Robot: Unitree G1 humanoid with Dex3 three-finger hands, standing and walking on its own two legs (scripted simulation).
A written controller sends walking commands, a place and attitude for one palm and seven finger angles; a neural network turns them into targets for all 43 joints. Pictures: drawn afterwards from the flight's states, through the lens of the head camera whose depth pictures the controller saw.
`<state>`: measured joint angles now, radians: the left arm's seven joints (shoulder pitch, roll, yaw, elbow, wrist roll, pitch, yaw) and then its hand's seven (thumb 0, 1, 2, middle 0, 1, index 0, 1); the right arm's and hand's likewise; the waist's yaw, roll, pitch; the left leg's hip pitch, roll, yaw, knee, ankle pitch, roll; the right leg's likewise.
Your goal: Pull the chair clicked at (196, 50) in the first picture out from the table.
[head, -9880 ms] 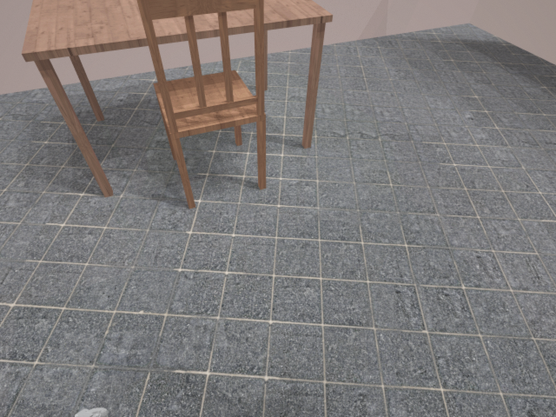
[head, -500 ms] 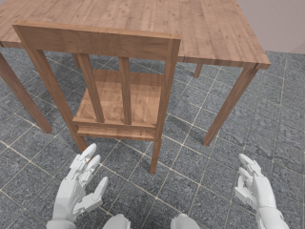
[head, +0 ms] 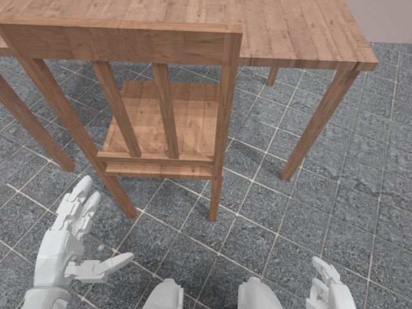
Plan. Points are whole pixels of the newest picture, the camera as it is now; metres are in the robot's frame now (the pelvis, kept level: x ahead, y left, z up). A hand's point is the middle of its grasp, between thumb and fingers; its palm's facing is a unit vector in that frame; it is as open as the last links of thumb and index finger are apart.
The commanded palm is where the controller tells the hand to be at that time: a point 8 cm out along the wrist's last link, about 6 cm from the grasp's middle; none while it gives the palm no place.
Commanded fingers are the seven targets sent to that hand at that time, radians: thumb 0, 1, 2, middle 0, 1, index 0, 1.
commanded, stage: raise the hand toward the chair's back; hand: left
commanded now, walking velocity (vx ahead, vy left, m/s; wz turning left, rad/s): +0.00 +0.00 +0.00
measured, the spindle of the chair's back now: (121, 117) +0.52 +0.23 +0.02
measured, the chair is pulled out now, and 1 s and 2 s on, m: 0.00 0.00 0.00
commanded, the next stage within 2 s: aim the fingers beside a spindle in 1.18 s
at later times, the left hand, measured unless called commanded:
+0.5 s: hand (86, 233) +0.24 +0.21 +0.05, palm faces +0.02 -1.00 -0.06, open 16.8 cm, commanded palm +0.22 +0.27 +0.06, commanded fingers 0.00 -0.50 0.30 -0.06 -0.08 -0.06 -0.08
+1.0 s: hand (84, 220) +0.26 +0.22 +0.06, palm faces +0.01 -1.00 -0.06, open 16.9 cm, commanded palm +0.23 +0.27 +0.06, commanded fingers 0.00 -0.50 0.30 -0.06 -0.08 -0.06 -0.08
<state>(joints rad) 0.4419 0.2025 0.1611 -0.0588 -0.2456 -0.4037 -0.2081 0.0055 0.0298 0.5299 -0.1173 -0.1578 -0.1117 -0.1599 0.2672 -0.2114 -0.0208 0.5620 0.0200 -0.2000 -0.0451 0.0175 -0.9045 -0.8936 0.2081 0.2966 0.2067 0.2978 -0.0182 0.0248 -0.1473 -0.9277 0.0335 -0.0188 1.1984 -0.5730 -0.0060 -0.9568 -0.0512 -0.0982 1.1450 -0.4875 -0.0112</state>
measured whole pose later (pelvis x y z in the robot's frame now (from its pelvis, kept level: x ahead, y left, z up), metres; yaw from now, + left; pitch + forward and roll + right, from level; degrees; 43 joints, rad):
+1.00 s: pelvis +0.01 +0.01 +0.02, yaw +0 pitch +16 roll -2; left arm 0.29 0.26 0.23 0.08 -0.27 -0.40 -0.28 -0.01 -0.50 0.30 -0.06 -0.08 -0.06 -0.08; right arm 0.25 -0.25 -0.01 0.55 0.02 -0.21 -0.04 0.02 -0.91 -0.89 0.21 0.30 0.21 0.30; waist -0.03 0.02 -0.14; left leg -0.84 0.02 -0.01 1.11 -0.55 0.01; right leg -0.86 -0.05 -0.09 1.04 -0.46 0.01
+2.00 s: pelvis +0.00 +0.01 +0.00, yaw +0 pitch +19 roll -2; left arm 0.02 0.26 0.24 0.32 -0.25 -0.46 -0.28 -0.01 -0.50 0.30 -0.07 -0.08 -0.06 -0.08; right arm 0.23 -0.25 0.00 0.58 0.01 -0.19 -0.03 0.01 -0.91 -0.89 0.21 0.30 0.21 0.30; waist -0.04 0.02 -0.14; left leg -0.96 0.02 -0.01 1.18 -0.56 0.01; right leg -0.99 -0.05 -0.08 1.12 -0.47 0.00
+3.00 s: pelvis +0.00 +0.01 -0.02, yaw -1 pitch +23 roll -2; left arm -0.25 0.31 0.33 0.58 -0.22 -0.49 -0.28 -0.01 -0.50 0.30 -0.07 -0.08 -0.06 -0.08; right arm 0.25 -0.25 0.00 0.59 0.00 -0.11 -0.01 0.01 -0.91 -0.89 0.21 0.30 0.21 0.30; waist -0.07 0.02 -0.14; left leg -1.09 0.03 0.00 1.26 -0.58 0.01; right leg -1.12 -0.05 -0.07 1.19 -0.48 0.01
